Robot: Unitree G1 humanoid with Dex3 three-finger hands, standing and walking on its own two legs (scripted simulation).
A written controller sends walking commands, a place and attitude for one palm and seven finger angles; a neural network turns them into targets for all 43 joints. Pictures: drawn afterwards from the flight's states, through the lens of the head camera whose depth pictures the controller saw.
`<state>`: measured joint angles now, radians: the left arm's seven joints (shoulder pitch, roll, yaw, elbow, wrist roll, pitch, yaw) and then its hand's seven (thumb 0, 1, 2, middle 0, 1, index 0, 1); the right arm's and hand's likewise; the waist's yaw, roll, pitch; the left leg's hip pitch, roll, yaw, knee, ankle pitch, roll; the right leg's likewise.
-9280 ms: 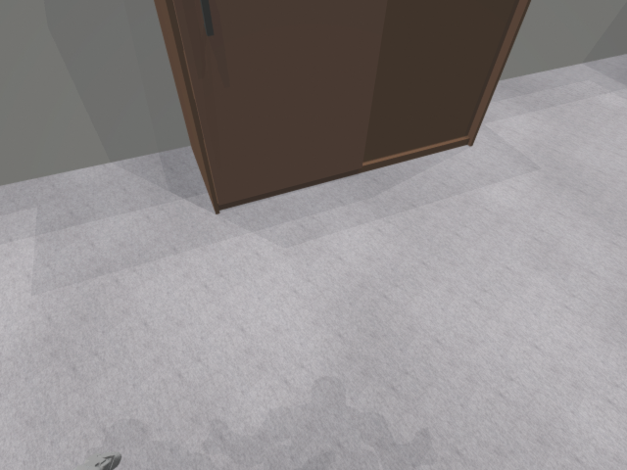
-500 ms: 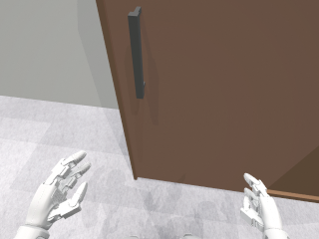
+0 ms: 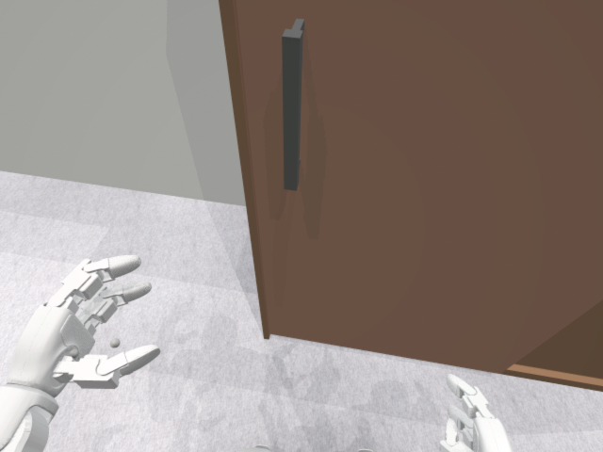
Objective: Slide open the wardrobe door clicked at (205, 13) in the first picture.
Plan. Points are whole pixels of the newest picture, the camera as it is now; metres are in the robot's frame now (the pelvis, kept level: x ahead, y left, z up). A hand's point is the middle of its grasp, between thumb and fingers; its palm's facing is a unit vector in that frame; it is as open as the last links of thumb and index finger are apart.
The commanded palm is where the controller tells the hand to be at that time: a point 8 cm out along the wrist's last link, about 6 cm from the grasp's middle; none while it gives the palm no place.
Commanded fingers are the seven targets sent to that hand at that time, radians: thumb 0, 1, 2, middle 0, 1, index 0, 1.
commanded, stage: raise the hand with hooked fingers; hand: left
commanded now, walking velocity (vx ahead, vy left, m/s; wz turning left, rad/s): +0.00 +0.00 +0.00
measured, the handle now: (294, 114) +0.52 +0.05 +0.18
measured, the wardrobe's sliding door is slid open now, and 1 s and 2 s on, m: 0.00 0.00 0.00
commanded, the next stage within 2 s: move the hooked fingers beside the handle in 1.28 s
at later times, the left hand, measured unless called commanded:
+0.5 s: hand (62, 284) +0.25 +0.27 +0.15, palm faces -0.03 -1.00 -0.08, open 13.7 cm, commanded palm +0.22 +0.31 +0.16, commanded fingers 0.00 -0.50 0.30 -0.30 -1.20 -0.30 -1.20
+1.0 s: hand (60, 232) +0.28 +0.27 +0.19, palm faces -0.05 -1.00 -0.08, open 14.0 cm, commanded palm +0.25 +0.31 +0.20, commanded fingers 0.00 -0.50 0.30 -0.30 -1.20 -0.30 -1.20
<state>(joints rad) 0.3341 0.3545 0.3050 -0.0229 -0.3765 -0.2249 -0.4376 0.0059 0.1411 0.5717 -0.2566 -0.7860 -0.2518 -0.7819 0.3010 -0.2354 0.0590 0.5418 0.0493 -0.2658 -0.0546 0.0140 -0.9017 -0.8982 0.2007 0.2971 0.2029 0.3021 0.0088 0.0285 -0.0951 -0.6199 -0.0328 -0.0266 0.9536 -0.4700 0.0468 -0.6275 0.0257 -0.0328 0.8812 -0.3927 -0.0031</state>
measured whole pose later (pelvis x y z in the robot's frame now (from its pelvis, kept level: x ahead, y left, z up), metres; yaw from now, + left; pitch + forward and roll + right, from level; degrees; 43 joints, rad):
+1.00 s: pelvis +0.01 -0.01 +0.04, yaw +0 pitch +1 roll -1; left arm -0.07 0.50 0.45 0.21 -0.37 0.06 -0.57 -0.01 -0.50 0.30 -0.30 -1.20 -0.30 -1.19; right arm 0.27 -0.29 0.07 0.57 0.08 -0.24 -0.08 0.01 -0.90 -0.90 0.20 0.30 0.20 0.30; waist 0.04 0.05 -0.05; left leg -0.30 -0.03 -0.03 0.63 -0.34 0.04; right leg -0.31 0.02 -0.02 0.58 -0.28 -0.01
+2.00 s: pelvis +0.01 -0.01 +0.04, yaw +0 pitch +1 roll -1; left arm -0.27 0.40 0.30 0.33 -0.30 0.04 -0.43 -0.01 -0.50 0.30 -0.30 -1.20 -0.30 -1.20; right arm 0.27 -0.27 0.08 0.60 0.08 -0.19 -0.10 0.01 -0.90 -0.90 0.20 0.30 0.20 0.30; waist 0.02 0.04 -0.04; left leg -0.30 -0.03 -0.02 0.61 -0.32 0.03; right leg -0.33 0.02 -0.02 0.58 -0.27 -0.02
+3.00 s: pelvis +0.02 -0.01 +0.04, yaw -1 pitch +6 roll +0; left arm -0.73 0.33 0.22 0.85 -0.18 -0.11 -0.24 -0.01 -0.50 0.30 -0.30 -1.20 -0.30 -1.20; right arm 0.35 -0.26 0.05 0.64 0.05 -0.08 -0.06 0.01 -0.91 -0.90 0.20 0.30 0.20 0.30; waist -0.06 0.02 -0.06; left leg -0.41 -0.03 0.00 0.64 -0.34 0.03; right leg -0.45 0.03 0.00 0.62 -0.28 -0.02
